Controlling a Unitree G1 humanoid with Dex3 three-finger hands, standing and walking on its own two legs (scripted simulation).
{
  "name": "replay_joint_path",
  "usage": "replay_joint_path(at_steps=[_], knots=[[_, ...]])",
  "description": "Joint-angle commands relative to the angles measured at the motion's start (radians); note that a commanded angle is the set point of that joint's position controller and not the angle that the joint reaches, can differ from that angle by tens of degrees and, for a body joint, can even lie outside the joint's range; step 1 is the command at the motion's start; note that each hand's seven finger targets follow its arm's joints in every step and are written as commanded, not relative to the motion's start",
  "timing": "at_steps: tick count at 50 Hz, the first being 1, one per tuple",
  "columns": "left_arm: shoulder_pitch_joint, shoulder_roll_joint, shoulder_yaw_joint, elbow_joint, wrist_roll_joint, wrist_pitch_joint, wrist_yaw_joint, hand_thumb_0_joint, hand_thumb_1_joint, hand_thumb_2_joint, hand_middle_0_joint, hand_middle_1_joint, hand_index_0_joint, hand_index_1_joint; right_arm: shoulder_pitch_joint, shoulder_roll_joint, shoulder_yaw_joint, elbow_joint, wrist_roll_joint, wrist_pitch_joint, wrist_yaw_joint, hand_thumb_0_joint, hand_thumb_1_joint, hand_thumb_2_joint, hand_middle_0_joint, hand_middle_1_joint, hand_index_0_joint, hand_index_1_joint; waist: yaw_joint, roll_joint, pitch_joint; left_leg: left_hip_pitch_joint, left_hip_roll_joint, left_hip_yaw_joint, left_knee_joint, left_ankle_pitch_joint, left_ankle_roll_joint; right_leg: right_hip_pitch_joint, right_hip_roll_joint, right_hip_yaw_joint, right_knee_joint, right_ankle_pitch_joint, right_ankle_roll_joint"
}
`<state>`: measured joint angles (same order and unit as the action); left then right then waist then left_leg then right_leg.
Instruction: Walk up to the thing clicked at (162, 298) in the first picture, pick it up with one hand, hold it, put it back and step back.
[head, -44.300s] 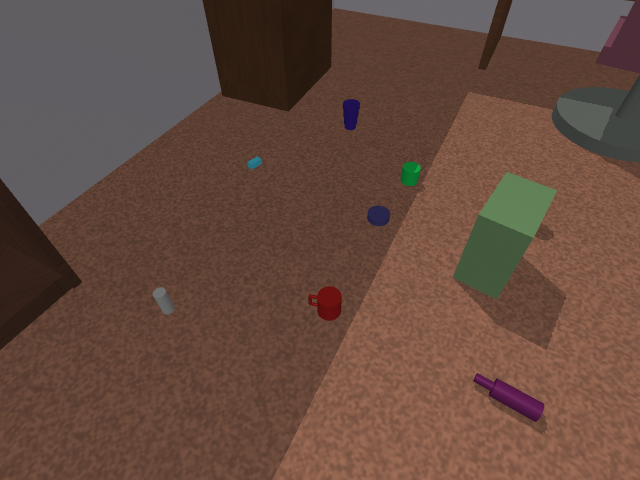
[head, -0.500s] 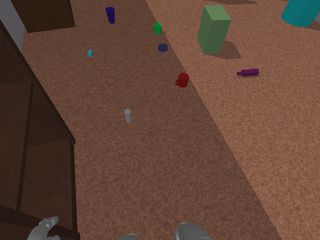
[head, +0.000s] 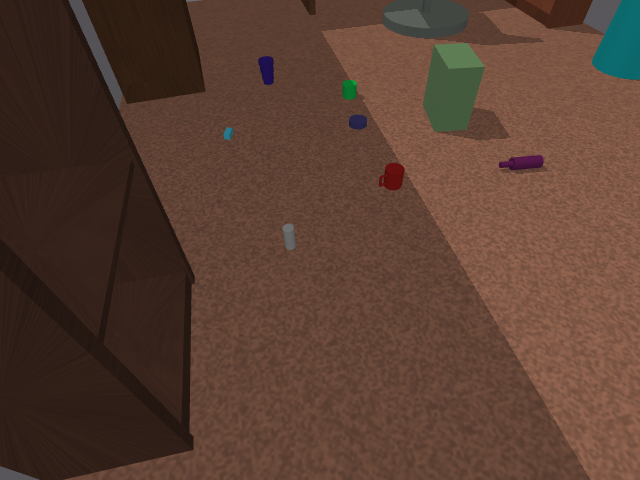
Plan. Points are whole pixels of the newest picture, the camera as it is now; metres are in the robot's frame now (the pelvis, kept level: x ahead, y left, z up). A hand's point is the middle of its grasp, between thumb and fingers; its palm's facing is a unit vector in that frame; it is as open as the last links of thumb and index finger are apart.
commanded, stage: step back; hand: left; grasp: from above
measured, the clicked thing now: (289, 237) +1.11 +0.21 -0.70
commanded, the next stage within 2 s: stand in 0.84 s
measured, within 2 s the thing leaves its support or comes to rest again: neither
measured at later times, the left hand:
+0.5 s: hand out of the picture +0.10 +0.25 -0.13, palm faces +0.05 -0.92 -0.38, open 7.4 cm
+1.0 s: hand out of the picture +0.15 +0.27 -0.13, palm faces -0.01 -0.94 -0.34, open 7.4 cm
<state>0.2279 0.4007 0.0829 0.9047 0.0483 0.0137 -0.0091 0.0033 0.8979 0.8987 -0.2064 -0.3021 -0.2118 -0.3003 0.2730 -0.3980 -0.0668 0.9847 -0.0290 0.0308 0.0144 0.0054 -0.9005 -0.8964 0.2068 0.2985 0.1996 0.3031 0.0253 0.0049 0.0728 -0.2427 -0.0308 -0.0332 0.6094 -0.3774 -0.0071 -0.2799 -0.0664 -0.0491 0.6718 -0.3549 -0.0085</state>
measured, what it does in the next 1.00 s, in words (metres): steps on the spot: right foot, then left foot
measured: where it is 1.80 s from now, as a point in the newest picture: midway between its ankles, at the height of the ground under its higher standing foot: outside the picture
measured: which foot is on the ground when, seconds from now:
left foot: down 0.00-0.28, up 0.30-0.52, down 0.54-1.00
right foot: down 0.00-0.02, up 0.04-0.24, down 0.26-1.00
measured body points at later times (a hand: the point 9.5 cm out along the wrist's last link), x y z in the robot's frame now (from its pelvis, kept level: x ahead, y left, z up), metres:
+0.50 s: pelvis +0.04 -0.02 +0.01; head +0.06 -0.03 +0.46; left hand +0.09 +0.29 -0.11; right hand +0.11 -0.34 -0.12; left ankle +0.06 +0.12 -0.71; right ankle +0.04 -0.13 -0.72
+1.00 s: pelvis +0.06 +0.01 +0.02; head +0.07 +0.02 +0.47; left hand +0.15 +0.31 -0.11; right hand +0.18 -0.28 -0.10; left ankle +0.08 +0.12 -0.72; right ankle +0.04 -0.13 -0.72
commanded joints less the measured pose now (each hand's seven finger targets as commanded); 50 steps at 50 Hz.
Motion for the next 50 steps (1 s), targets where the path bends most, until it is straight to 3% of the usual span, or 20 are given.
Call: replay_joint_path(at_steps=[1, 2, 4, 9, 12, 13, 14, 15, 16, 17, 20, 24, 26, 27, 28, 29, 30, 35, 45, 50], knots=[[-0.095, 0.146, 0.016, -0.084, -0.028, -0.019, 0.002, 0.000, 0.900, 0.900, -0.200, -0.300, -0.200, -0.300, 0.026, -0.314, -0.079, -0.065, -0.018, -0.076, -0.017, 0.000, -0.900, -0.900, 0.200, 0.300, 0.200, 0.300, -0.063, 0.199, -0.039, 0.186, 0.326, -0.565, -0.412, -0.457, 0.182, -0.345, 0.066, 0.002, 0.137, -0.204, -0.011], [-0.155, 0.235, 0.046, -0.083, -0.014, -0.024, 0.007, 0.000, 0.900, 0.900, -0.200, -0.300, -0.200, -0.300, 0.019, -0.356, -0.091, -0.077, -0.011, -0.078, -0.012, 0.000, -0.900, -0.900, 0.200, 0.300, 0.200, 0.300, -0.086, 0.124, 0.054, 0.023, 0.393, -0.631, -0.449, -0.499, 0.272, -0.304, 0.019, 0.106, 0.237, -0.221, -0.017], [-0.076, 0.195, 0.036, -0.053, -0.032, -0.031, -0.003, 0.000, 0.900, 0.900, -0.200, -0.300, -0.200, -0.300, -0.057, -0.252, -0.052, -0.091, -0.009, -0.093, -0.018, 0.000, -0.900, -0.900, 0.200, 0.300, 0.200, 0.300, -0.016, 0.057, 0.032, 0.080, 0.294, -0.425, -0.375, -0.222, 0.217, -0.273, 0.004, 0.128, 0.238, -0.109, -0.016], [-0.056, 0.183, 0.040, -0.018, -0.022, -0.044, -0.016, 0.000, 0.900, 0.900, -0.200, -0.300, -0.200, -0.300, -0.061, -0.246, -0.056, -0.092, -0.015, -0.076, -0.010, 0.000, -0.900, -0.900, 0.200, 0.300, 0.200, 0.300, -0.040, 0.170, 0.001, -0.054, 0.221, -0.237, -0.316, -0.147, 0.178, -0.048, 0.055, 0.024, 0.020, -0.086, -0.006], [0.046, 0.172, 0.044, 0.035, -0.016, -0.059, 0.004, 0.000, 0.900, 0.900, -0.200, -0.300, -0.200, -0.300, -0.107, -0.183, -0.031, -0.106, 0.002, -0.051, -0.010, 0.000, -0.900, -0.900, 0.200, 0.300, 0.200, 0.300, 0.035, 0.084, -0.032, -0.208, 0.160, -0.141, -0.111, -0.100, 0.112, 0.235, 0.086, 0.018, -0.223, 0.055, -0.017], [0.068, 0.211, 0.055, 0.038, -0.005, -0.067, 0.014, 0.000, 0.900, 0.900, -0.200, -0.300, -0.200, -0.300, -0.091, -0.118, -0.010, -0.116, 0.008, -0.050, -0.014, 0.000, -0.900, -0.900, 0.200, 0.300, 0.200, 0.300, 0.043, -0.067, -0.046, -0.301, 0.077, -0.078, 0.068, -0.090, 0.067, 0.301, -0.015, 0.216, -0.311, -0.047, -0.044], [0.079, 0.308, 0.072, 0.030, -0.001, -0.073, 0.020, 0.000, 0.900, 0.900, -0.200, -0.300, -0.200, -0.300, -0.110, -0.094, -0.003, -0.132, 0.008, -0.048, -0.020, 0.000, -0.900, -0.900, 0.200, 0.300, 0.200, 0.300, 0.061, -0.223, -0.040, -0.401, -0.048, -0.046, 0.258, -0.205, 0.032, 0.239, -0.257, 0.590, -0.467, -0.284, -0.142], [0.015, 0.333, 0.075, 0.003, -0.002, -0.075, 0.016, 0.000, 0.900, 0.900, -0.200, -0.300, -0.200, -0.300, -0.107, -0.180, -0.031, -0.111, -0.001, -0.046, -0.032, 0.000, -0.900, -0.900, 0.200, 0.300, 0.200, 0.300, 0.043, -0.119, 0.035, -0.317, 0.016, -0.120, 0.349, -0.215, 0.021, 0.051, -0.357, 0.665, -0.480, -0.354, -0.230], [-0.021, 0.296, 0.069, -0.011, -0.013, -0.079, 0.017, 0.000, 0.900, 0.900, -0.200, -0.300, -0.200, -0.300, -0.058, -0.197, -0.035, -0.087, 0.006, -0.049, -0.029, 0.000, -0.900, -0.900, 0.200, 0.300, 0.200, 0.300, 0.014, -0.057, 0.042, -0.319, 0.037, -0.136, 0.359, -0.152, 0.025, 0.083, -0.313, 0.580, -0.446, -0.267, -0.231], [-0.047, 0.260, 0.059, -0.011, -0.021, -0.085, 0.019, 0.000, 0.900, 0.900, -0.200, -0.300, -0.200, -0.300, -0.031, -0.182, -0.033, -0.064, 0.009, -0.051, -0.025, 0.000, -0.900, -0.900, 0.200, 0.300, 0.200, 0.300, -0.002, -0.037, 0.042, -0.313, 0.042, -0.141, 0.350, -0.105, 0.025, 0.095, -0.259, 0.476, -0.421, -0.152, -0.187], [-0.076, 0.235, 0.046, -0.008, -0.021, -0.092, 0.020, 0.000, 0.900, 0.900, -0.200, -0.300, -0.200, -0.300, -0.003, -0.159, -0.025, -0.033, 0.003, -0.055, -0.019, 0.000, -0.900, -0.900, 0.200, 0.300, 0.200, 0.300, -0.011, -0.108, -0.023, -0.189, 0.052, -0.088, 0.256, -0.060, 0.008, 0.069, -0.197, 0.290, -0.349, 0.144, -0.162], [-0.091, 0.226, 0.029, -0.005, -0.030, -0.080, 0.023, 0.000, 0.900, 0.900, -0.200, -0.300, -0.200, -0.300, -0.058, -0.129, -0.017, -0.033, 0.002, -0.057, -0.020, 0.000, -0.900, -0.900, 0.200, 0.300, 0.200, 0.300, -0.010, -0.154, -0.068, -0.055, 0.050, 0.035, 0.026, 0.016, 0.006, 0.074, -0.174, 0.168, -0.222, 0.540, -0.144], [-0.095, 0.219, 0.019, -0.002, -0.042, -0.066, 0.026, 0.000, 0.900, 0.900, -0.200, -0.300, -0.200, -0.300, -0.050, -0.116, -0.016, -0.017, 0.004, -0.062, -0.025, 0.000, -0.900, -0.900, 0.200, 0.300, 0.200, 0.300, -0.031, -0.134, -0.091, 0.048, 0.040, 0.055, -0.153, 0.230, 0.018, 0.071, -0.132, 0.125, -0.125, 0.626, -0.096], [-0.092, 0.193, 0.006, -0.011, -0.042, -0.062, 0.027, 0.000, 0.900, 0.900, -0.200, -0.300, -0.200, -0.300, -0.054, -0.143, -0.026, -0.011, -0.001, -0.064, -0.029, 0.000, -0.900, -0.900, 0.200, 0.300, 0.200, 0.300, -0.030, -0.085, -0.115, 0.117, 0.080, -0.003, -0.156, 0.383, 0.039, 0.029, -0.109, 0.117, -0.084, 0.583, -0.062], [-0.085, 0.168, -0.003, -0.013, -0.049, -0.057, 0.027, 0.000, 0.900, 0.900, -0.200, -0.300, -0.200, -0.300, -0.069, -0.183, -0.032, -0.013, -0.005, -0.067, -0.034, 0.000, -0.900, -0.900, 0.200, 0.300, 0.200, 0.300, -0.018, 0.009, -0.146, 0.140, 0.182, -0.110, -0.149, 0.502, 0.070, 0.001, -0.058, 0.095, -0.063, 0.433, -0.030], [-0.065, 0.171, -0.002, 0.003, -0.063, -0.048, 0.028, 0.000, 0.900, 0.900, -0.200, -0.300, -0.200, -0.300, -0.154, -0.229, -0.031, -0.035, 0.008, -0.065, -0.030, 0.000, -0.900, -0.900, 0.200, 0.300, 0.200, 0.300, 0.010, 0.079, -0.157, 0.036, 0.256, -0.195, -0.161, 0.424, 0.148, 0.048, 0.021, 0.058, -0.033, 0.155, -0.008], [-0.080, 0.173, -0.001, 0.027, -0.057, -0.043, 0.032, 0.000, 0.900, 0.900, -0.200, -0.300, -0.200, -0.300, -0.186, -0.228, -0.029, -0.031, 0.014, -0.061, -0.027, 0.000, -0.900, -0.900, 0.200, 0.300, 0.200, 0.300, 0.005, 0.095, -0.136, -0.029, 0.284, -0.210, -0.175, 0.378, 0.171, 0.111, 0.031, 0.053, -0.048, 0.051, -0.012], [-0.101, 0.208, -0.001, 0.077, -0.044, -0.061, 0.026, 0.000, 0.900, 0.900, -0.200, -0.300, -0.200, -0.300, -0.237, -0.165, -0.001, 0.009, 0.016, -0.052, -0.026, 0.000, -0.900, -0.900, 0.200, 0.300, 0.200, 0.300, -0.006, 0.046, -0.130, 0.018, 0.155, -0.065, -0.132, 0.341, 0.048, 0.128, -0.057, 0.143, -0.207, 0.307, -0.043], [-0.168, 0.150, -0.044, 0.143, -0.044, -0.056, 0.018, 0.000, 0.900, 0.900, -0.200, -0.300, -0.200, -0.300, -0.285, -0.155, 0.012, 0.064, 0.022, -0.070, -0.015, 0.000, -0.900, -0.900, 0.200, 0.300, 0.200, 0.300, -0.020, 0.019, -0.136, 0.149, 0.182, -0.070, -0.265, 0.462, 0.041, 0.175, -0.053, 0.105, -0.325, 0.333, -0.005], [-0.183, 0.159, -0.045, 0.164, -0.041, -0.057, 0.015, 0.000, 0.900, 0.900, -0.200, -0.300, -0.200, -0.300, -0.288, -0.151, 0.013, 0.079, 0.021, -0.072, -0.013, 0.000, -0.900, -0.900, 0.200, 0.300, 0.200, 0.300, -0.020, 0.002, -0.117, 0.147, 0.173, -0.057, -0.314, 0.390, 0.030, 0.185, -0.063, 0.109, -0.377, 0.283, 0.003]])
